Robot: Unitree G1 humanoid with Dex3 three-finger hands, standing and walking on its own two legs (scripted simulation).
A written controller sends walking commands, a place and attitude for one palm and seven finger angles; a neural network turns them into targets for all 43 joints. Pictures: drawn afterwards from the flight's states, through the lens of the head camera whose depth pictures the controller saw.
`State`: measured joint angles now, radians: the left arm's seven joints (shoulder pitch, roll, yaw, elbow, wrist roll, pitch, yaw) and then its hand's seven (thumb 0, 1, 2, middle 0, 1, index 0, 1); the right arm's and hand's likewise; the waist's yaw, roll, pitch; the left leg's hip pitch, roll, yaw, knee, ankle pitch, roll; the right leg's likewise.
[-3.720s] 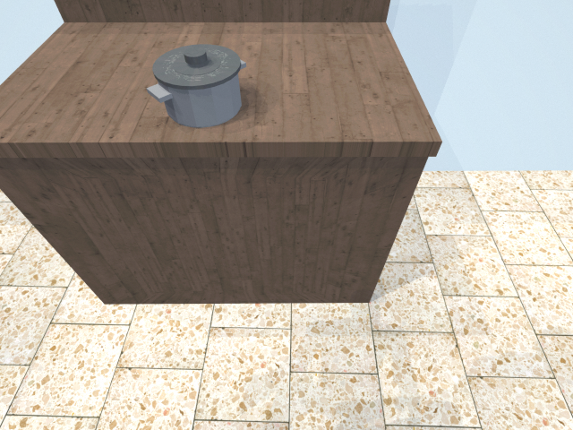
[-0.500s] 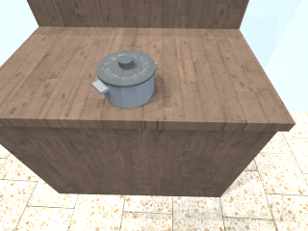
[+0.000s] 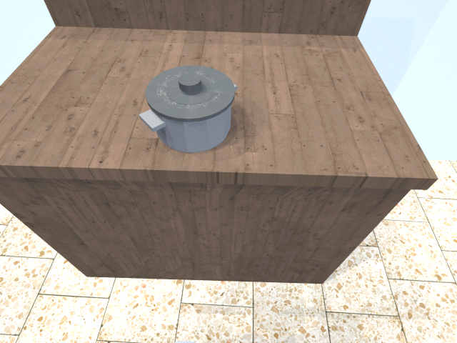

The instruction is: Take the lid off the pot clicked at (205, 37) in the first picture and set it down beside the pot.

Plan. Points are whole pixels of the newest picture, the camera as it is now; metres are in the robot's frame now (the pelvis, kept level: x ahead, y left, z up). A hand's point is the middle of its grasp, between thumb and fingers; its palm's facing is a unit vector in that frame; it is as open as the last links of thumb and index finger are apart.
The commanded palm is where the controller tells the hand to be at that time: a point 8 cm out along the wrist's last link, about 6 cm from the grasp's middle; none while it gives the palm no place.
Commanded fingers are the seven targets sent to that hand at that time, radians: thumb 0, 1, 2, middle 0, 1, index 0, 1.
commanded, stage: look again from close up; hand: left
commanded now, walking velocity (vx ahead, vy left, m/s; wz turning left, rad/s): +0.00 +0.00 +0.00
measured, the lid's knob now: (190, 82) +0.55 +0.12 +0.15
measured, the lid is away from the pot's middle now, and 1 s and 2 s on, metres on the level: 0.00 0.00 0.00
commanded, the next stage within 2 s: shuffle to correct the standing spot in 0.08 s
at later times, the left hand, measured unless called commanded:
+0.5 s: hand out of the picture +0.02 +0.17 -0.18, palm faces +0.03 -0.98 -0.19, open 7.4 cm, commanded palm none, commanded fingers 0.00 0.90 0.90 -0.20 -0.30 -0.20 -0.30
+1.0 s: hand (158, 309) +0.20 +0.16 -0.17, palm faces +0.04 -0.97 -0.25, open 7.4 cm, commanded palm none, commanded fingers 0.00 0.90 0.90 -0.20 -0.30 -0.20 -0.30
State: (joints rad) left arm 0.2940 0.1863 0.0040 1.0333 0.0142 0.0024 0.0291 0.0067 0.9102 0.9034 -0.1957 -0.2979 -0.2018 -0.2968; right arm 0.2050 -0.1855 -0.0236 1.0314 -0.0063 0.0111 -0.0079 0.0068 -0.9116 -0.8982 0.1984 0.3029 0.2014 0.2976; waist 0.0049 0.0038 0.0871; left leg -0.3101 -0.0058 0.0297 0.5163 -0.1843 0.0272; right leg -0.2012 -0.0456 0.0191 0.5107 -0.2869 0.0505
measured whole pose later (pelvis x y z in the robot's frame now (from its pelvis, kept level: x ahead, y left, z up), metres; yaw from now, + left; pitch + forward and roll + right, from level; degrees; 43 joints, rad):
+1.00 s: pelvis +0.11 -0.03 -0.01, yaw +2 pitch +0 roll +1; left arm 0.14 0.18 0.04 0.95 0.01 -0.03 0.03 0.01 0.91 0.90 -0.19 -0.30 -0.20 -0.30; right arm 0.25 -0.15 -0.04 1.05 0.00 0.02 -0.04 0.00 -0.91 -0.90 0.20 0.30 0.20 0.30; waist -0.02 0.01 0.11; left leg -0.23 0.00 0.02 0.67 -0.45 -0.02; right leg -0.33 -0.04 -0.03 0.63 -0.29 -0.01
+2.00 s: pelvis +0.12 +0.02 +0.00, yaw +0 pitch -1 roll +0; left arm 0.28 0.16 -0.01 1.03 0.01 0.00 0.03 0.01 0.91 0.90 -0.20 -0.30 -0.20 -0.30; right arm 0.27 -0.18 0.00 1.02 0.00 -0.01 -0.02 0.01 -0.91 -0.90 0.20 0.30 0.20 0.30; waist 0.00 0.00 0.05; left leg -0.19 -0.03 0.05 0.51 -0.30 0.04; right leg -0.23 -0.04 0.09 0.51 -0.27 0.06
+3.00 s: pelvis +0.14 +0.00 +0.01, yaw +0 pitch -1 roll +0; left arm 0.30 0.16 -0.01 1.06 0.00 -0.01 0.04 0.01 0.92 0.90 -0.20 -0.30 -0.20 -0.30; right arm 0.28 -0.14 0.01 1.10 0.00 -0.02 -0.03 0.01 -0.92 -0.90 0.20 0.30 0.20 0.30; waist 0.00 -0.01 0.05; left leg -0.15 0.01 0.03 0.46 -0.30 0.00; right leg -0.18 0.00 0.06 0.45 -0.26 0.02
